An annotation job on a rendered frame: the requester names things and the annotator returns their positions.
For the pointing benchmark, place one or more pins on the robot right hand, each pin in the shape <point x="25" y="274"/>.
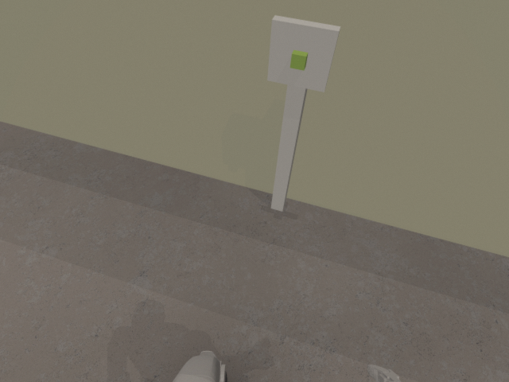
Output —
<point x="381" y="374"/>

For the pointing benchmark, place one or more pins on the left robot shin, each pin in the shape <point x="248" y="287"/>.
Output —
<point x="208" y="353"/>

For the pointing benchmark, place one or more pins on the left robot thigh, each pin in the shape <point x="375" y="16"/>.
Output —
<point x="202" y="368"/>

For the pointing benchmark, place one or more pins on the button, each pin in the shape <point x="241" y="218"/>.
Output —
<point x="298" y="60"/>

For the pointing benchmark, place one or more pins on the panel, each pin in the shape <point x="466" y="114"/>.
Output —
<point x="319" y="41"/>

